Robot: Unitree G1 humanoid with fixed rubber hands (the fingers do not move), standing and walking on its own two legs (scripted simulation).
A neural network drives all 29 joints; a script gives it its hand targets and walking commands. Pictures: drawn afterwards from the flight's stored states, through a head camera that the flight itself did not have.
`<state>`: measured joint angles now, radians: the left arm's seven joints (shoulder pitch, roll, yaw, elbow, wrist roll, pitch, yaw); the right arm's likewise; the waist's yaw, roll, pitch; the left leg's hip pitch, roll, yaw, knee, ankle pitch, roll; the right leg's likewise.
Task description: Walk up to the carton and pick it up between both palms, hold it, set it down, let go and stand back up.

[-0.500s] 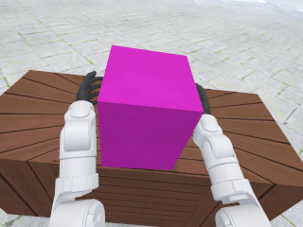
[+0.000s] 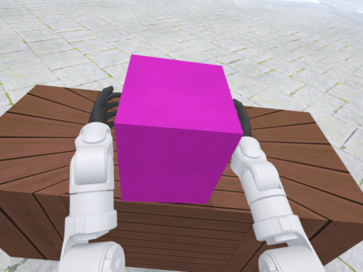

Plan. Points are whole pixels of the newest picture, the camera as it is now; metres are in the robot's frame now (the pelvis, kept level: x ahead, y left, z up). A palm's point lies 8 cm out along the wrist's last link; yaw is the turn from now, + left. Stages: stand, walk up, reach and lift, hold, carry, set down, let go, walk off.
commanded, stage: hold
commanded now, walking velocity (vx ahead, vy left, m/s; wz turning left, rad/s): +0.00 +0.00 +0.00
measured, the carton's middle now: (171, 134) +0.38 +0.01 +0.15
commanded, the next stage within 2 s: none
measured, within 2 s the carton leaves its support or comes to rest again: neither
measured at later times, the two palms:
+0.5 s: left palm (101, 123) +0.36 +0.15 +0.19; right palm (240, 134) +0.35 -0.14 +0.18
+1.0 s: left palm (102, 125) +0.36 +0.15 +0.19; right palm (241, 136) +0.35 -0.14 +0.17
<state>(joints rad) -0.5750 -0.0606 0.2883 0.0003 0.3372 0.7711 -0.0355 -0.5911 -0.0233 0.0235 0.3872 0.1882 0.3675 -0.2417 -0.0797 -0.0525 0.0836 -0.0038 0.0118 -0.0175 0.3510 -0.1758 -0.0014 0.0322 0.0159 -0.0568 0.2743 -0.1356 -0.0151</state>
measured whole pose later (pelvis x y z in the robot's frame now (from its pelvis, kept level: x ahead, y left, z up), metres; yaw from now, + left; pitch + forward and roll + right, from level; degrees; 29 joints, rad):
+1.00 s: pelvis +0.00 +0.00 +0.00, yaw +0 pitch -10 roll -1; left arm -0.56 -0.07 0.28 -0.02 0.34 0.77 -0.03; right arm -0.57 -0.04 0.04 0.36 0.20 0.37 -0.24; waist -0.08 -0.05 0.08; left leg 0.00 0.01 -0.01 0.35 -0.18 0.00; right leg 0.04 0.02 -0.05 0.27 -0.14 -0.01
